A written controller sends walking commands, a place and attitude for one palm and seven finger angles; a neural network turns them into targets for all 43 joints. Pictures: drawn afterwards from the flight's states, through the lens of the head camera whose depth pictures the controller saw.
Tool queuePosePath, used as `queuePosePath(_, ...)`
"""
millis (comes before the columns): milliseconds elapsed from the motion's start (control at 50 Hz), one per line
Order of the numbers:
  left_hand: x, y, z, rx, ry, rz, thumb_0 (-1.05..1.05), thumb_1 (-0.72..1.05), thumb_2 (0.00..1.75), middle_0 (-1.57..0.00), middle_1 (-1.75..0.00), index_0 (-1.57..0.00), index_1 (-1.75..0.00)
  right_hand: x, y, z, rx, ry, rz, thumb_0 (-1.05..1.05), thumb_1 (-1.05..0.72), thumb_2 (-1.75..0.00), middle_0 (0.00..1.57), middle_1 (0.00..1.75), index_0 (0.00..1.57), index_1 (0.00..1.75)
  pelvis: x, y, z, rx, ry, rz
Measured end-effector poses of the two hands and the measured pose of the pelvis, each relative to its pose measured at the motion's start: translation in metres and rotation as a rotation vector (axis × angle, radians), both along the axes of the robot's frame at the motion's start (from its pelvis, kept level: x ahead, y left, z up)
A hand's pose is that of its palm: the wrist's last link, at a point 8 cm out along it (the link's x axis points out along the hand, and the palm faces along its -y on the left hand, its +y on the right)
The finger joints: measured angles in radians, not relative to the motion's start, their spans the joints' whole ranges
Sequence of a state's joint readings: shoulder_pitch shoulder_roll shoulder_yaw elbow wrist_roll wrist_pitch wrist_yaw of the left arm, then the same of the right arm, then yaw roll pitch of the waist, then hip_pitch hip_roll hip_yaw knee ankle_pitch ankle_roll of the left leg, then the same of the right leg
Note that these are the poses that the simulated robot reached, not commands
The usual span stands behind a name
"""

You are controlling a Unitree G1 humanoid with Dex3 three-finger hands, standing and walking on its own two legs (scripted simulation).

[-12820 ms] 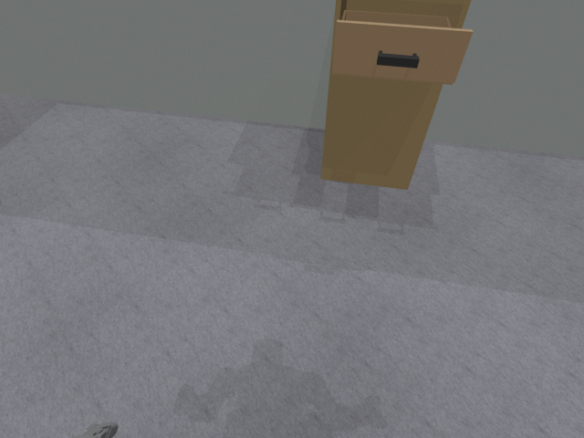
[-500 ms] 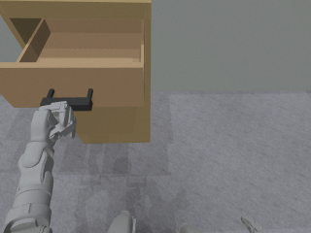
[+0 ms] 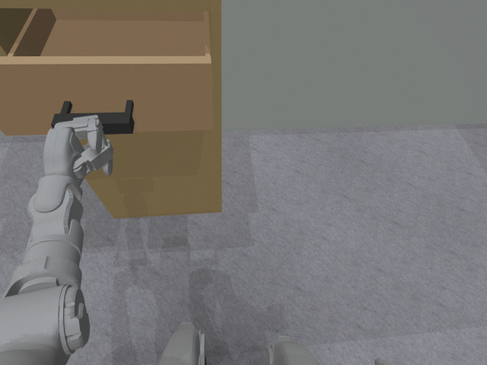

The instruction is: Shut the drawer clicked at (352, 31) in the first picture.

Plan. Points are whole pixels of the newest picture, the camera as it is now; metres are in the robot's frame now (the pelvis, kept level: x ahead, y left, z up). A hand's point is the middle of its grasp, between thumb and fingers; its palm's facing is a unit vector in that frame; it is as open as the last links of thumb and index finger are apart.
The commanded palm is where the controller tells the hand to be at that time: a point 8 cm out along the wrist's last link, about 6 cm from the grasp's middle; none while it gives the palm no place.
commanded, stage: push the drawer shut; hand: left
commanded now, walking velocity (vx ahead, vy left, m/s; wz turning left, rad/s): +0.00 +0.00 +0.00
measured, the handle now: (96, 114) +0.52 +0.26 +0.07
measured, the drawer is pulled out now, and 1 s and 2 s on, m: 0.15 0.05 0.00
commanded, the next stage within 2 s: pull the fist back off the drawer in 1.64 s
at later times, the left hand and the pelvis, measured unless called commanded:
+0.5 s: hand (113, 125) +0.49 +0.23 +0.08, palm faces +0.10 -0.99 -0.01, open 3.2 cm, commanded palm +0.48 +0.27 +0.07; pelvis +0.01 +0.00 -0.01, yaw -1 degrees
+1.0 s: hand (116, 103) +0.54 +0.23 +0.08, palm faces +0.10 -0.99 -0.02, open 3.4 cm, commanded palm +0.54 +0.26 +0.07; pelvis +0.01 +0.00 -0.01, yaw -2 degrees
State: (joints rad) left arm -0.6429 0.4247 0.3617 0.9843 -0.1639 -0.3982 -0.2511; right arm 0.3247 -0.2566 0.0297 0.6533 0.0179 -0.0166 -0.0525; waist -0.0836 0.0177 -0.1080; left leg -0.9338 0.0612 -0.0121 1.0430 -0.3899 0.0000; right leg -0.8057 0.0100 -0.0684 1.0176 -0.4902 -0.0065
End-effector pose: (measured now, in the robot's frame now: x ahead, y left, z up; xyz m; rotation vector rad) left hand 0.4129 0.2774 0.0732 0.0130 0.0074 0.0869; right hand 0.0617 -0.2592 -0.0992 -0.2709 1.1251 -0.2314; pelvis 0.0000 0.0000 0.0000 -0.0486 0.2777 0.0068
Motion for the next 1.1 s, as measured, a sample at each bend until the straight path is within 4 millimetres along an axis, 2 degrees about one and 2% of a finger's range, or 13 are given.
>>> queuePosePath(260,0.029,0.000,0.002,-0.002,0.004,0.004,0.00,0.88,0.95,-1.40,-1.60,-1.40,-1.60,-0.027,-0.003,-0.004,-0.001,0.100,-0.049,0.00,-0.90,-0.89,0.20,0.30,0.20,0.30,0.005,0.000,-0.003,-0.004,0.034,-0.013)
queuePosePath(780,0.079,0.003,0.006,0.003,0.025,0.014,0.04,0.87,0.96,-1.40,-1.60,-1.40,-1.60,-0.055,-0.008,-0.006,-0.029,0.203,-0.083,0.00,-0.90,-0.89,0.20,0.30,0.20,0.30,0.006,-0.002,-0.011,-0.020,0.095,-0.015)
queuePosePath(1100,0.114,0.006,0.009,0.003,0.041,0.013,0.05,0.87,0.96,-1.40,-1.60,-1.40,-1.60,-0.088,0.001,-0.004,-0.038,0.297,-0.118,0.00,-0.90,-0.89,0.20,0.30,0.20,0.30,0.005,0.002,-0.017,-0.036,0.142,-0.020)
